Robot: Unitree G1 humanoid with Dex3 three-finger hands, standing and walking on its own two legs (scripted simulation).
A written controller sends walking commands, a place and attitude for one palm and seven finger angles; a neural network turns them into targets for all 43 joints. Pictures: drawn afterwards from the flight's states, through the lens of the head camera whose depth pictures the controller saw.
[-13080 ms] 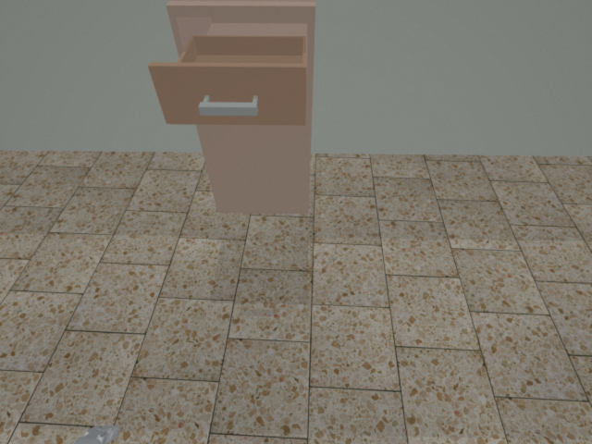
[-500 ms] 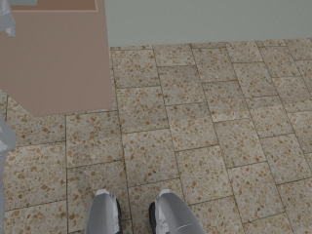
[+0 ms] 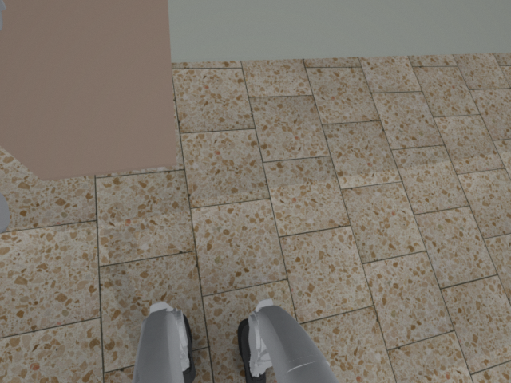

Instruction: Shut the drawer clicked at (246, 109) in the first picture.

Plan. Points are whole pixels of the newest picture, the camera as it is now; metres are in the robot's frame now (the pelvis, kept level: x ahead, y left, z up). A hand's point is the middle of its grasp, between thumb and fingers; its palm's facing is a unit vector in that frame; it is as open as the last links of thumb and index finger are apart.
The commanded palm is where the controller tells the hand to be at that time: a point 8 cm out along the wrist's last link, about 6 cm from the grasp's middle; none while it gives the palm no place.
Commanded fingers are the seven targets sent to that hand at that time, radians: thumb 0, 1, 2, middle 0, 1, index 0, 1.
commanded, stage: pull the fist back off the drawer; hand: left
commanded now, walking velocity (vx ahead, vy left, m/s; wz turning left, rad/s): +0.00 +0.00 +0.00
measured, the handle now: out of the picture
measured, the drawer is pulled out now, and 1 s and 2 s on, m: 0.00 0.00 0.00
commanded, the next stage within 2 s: draw the hand back to the body in 0.56 s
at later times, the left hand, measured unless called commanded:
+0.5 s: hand out of the picture +0.59 +0.23 +0.11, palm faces +0.11 -0.99 -0.02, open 3.2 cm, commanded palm +0.56 +0.25 +0.11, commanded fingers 0.00 0.90 0.90 -1.40 -1.60 -1.40 -1.60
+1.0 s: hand out of the picture +0.49 +0.24 +0.15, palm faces +0.12 -0.99 -0.03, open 3.3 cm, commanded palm +0.45 +0.28 +0.16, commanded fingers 0.00 0.90 0.90 -1.40 -1.60 -1.40 -1.60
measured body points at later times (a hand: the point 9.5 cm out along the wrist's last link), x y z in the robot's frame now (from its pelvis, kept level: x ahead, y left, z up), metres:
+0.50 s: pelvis +0.02 +0.00 +0.02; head +0.19 +0.04 +0.43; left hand +0.58 +0.29 +0.11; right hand -0.03 -0.25 -0.07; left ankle +0.07 +0.08 -0.63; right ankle +0.02 -0.13 -0.63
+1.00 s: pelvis +0.07 -0.01 +0.06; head +0.16 +0.01 +0.50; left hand +0.48 +0.29 +0.15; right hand +0.13 -0.27 -0.05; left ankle +0.07 +0.08 -0.63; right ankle +0.02 -0.13 -0.63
